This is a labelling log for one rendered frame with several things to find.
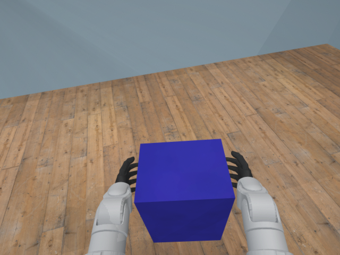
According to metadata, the robot right hand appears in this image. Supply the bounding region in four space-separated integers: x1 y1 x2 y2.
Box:
226 151 253 188

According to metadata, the carton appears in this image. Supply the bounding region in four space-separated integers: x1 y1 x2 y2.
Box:
134 139 235 243

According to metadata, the robot left hand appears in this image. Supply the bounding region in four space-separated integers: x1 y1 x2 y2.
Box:
115 157 138 192

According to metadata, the right robot forearm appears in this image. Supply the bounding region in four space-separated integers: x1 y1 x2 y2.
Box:
237 177 294 255

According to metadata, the left robot forearm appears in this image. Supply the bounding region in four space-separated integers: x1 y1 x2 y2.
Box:
85 182 132 255

